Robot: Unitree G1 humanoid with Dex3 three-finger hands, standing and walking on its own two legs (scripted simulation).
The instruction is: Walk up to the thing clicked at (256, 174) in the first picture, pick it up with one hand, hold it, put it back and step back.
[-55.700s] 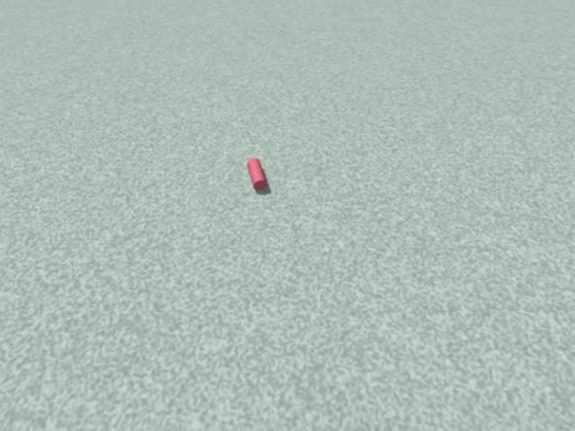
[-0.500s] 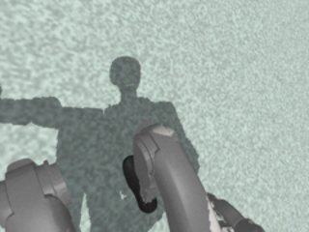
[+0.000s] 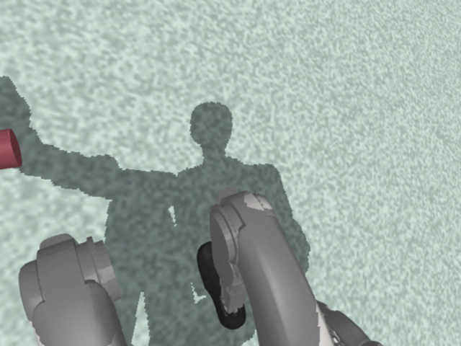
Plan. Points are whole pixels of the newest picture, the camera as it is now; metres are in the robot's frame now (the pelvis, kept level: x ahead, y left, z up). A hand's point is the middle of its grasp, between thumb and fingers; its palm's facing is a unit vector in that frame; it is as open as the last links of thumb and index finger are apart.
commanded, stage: withdraw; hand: left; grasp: from above
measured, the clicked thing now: out of the picture +0.47 +0.36 -0.28
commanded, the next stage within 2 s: home in 0.66 s
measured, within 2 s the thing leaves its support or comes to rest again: neither
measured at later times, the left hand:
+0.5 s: hand out of the picture +0.41 +0.36 -0.11, palm faces -0.50 -0.14 -0.85, open 14.1 cm
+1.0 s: hand out of the picture +0.45 +0.38 -0.08, palm faces -0.40 -0.16 -0.90, open 12.8 cm
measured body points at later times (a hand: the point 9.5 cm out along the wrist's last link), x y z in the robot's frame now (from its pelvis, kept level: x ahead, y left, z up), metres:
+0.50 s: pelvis -0.01 -0.01 +0.04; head +0.22 +0.10 +0.41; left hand +0.44 +0.36 -0.06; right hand +0.08 -0.29 -0.05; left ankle +0.06 +0.13 -0.28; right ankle +0.11 -0.13 -0.28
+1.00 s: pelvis +0.00 +0.00 +0.04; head +0.23 +0.08 +0.42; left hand +0.47 +0.39 -0.03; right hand +0.05 -0.25 -0.07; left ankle +0.06 +0.13 -0.28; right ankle +0.11 -0.13 -0.28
